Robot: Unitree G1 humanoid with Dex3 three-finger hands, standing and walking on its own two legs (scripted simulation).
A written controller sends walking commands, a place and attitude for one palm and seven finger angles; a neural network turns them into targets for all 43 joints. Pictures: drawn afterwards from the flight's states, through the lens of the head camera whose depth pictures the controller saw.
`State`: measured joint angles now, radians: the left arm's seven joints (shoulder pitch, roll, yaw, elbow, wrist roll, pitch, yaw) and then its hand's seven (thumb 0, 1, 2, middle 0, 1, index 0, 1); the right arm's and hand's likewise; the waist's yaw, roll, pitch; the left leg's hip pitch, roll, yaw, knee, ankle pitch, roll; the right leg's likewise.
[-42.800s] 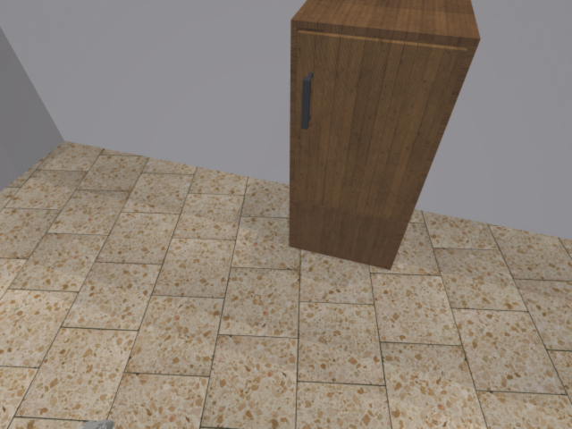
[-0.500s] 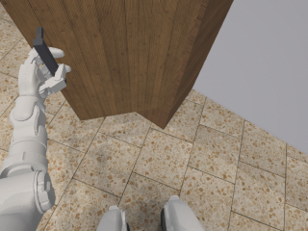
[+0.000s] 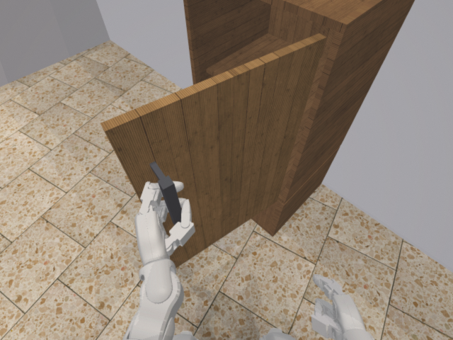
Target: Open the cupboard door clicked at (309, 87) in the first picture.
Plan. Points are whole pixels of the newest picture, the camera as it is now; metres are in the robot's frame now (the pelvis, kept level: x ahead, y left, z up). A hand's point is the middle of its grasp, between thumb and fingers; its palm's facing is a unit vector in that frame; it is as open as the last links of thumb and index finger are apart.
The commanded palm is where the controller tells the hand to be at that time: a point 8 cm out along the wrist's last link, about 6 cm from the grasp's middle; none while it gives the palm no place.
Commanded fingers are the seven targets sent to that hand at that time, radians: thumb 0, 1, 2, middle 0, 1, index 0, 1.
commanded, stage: pull the door open along its arc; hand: left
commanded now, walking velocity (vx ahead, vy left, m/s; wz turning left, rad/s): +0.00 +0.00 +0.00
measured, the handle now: (168, 197) +0.35 +0.13 +0.04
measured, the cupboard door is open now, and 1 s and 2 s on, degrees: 79 82 84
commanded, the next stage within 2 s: open thumb and fingers to let go in 0.06 s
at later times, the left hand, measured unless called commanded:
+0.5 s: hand (199, 232) +0.29 +0.07 +0.04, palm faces +0.39 -0.92 -0.03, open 8.7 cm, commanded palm +0.25 +0.11 +0.03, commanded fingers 0.00 -0.36 0.36 -0.31 -1.22 -0.31 -1.22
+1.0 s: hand (198, 231) +0.29 +0.07 +0.04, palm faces +0.33 -0.94 -0.01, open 15.1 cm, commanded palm +0.25 +0.12 +0.03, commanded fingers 0.00 -0.50 0.30 -0.15 -0.30 -0.15 -0.30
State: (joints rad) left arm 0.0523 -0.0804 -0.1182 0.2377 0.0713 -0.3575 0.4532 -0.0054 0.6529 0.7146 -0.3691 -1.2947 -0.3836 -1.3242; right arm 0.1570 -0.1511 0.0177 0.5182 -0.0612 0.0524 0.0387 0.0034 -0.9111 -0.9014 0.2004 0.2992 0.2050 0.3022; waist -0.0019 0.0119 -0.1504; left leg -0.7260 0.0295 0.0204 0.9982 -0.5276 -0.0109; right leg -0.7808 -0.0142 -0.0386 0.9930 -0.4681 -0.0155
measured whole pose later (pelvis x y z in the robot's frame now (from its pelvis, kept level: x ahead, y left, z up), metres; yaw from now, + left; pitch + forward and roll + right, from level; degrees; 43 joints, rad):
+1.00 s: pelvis -0.03 +0.00 -0.01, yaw +2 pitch +13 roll +0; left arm -0.10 -0.11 -0.17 0.40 0.10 -0.40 0.56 -0.01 -0.49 0.30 -0.29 -0.68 -0.28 -0.68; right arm 0.19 -0.17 0.00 0.60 -0.08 -0.02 0.02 0.01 -0.91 -0.90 0.20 0.30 0.21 0.30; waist -0.01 0.02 -0.14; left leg -0.79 0.01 -0.01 1.05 -0.50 -0.01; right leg -0.83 -0.03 -0.06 1.04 -0.44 -0.02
